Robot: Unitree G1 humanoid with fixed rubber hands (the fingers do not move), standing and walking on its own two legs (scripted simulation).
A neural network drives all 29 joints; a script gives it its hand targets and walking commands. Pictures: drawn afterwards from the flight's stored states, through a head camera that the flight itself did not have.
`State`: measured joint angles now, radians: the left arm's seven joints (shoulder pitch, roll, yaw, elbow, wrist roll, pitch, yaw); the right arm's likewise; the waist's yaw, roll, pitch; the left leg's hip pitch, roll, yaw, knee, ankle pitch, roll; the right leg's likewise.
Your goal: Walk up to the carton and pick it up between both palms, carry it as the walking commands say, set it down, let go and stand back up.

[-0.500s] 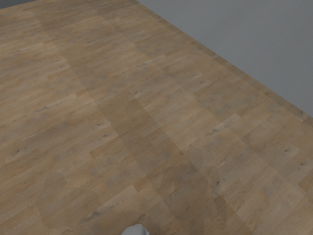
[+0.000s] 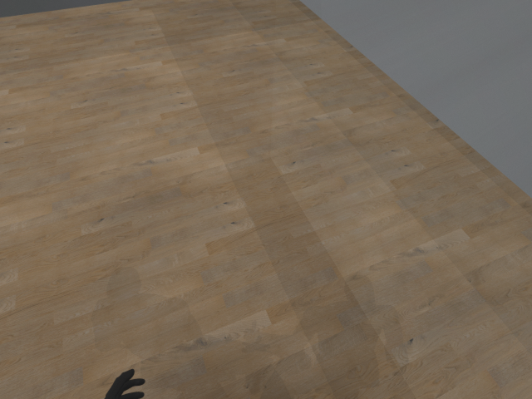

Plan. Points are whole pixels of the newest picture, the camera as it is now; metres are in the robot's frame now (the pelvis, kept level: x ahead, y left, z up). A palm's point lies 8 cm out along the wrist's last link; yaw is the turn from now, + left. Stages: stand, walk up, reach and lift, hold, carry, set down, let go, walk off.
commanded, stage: walk up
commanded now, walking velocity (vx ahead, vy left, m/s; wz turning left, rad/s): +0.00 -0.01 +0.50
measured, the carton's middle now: out of the picture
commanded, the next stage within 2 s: none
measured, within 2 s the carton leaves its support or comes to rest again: neither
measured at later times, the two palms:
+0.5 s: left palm out of the picture -0.03 +0.23 -0.10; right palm out of the picture +0.11 -0.26 -0.15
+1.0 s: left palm out of the picture -0.06 +0.36 -0.15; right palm out of the picture +0.06 -0.15 -0.08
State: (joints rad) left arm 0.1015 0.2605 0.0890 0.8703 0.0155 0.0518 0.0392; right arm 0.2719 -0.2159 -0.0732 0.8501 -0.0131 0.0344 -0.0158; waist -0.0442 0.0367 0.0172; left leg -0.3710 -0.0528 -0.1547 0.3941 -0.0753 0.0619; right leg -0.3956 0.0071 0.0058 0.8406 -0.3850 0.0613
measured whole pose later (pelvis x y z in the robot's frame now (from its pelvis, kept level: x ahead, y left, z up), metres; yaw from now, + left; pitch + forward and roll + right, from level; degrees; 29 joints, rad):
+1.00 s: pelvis -0.07 +0.09 +0.01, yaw +26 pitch +3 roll -7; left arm 0.10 0.27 0.08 0.87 0.04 0.04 -0.02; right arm 0.31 -0.20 -0.09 0.88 0.00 -0.01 -0.01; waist -0.06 -0.03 0.05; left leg -0.22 -0.05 -0.05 0.38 -0.20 0.11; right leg -0.54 -0.06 -0.01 1.09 -0.24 0.08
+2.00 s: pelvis +0.13 +0.43 -0.02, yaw +51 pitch +2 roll -2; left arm 0.23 0.20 0.06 0.96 0.05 -0.06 0.00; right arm 0.35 -0.19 -0.06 1.02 -0.03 -0.06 0.00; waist -0.01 0.02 0.08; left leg -0.45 0.05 -0.02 1.30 -0.35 0.01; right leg -0.32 -0.05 -0.22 0.57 -0.28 -0.03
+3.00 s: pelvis +0.42 +0.92 -0.02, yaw +60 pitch +0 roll -1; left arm 0.26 0.20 0.05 1.00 0.03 -0.06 0.00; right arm 0.39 -0.16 -0.07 1.06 -0.04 -0.06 0.00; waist -0.02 0.03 -0.01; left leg -0.45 0.09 0.00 1.24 -0.32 0.00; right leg -0.25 0.02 -0.20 0.53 -0.28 -0.08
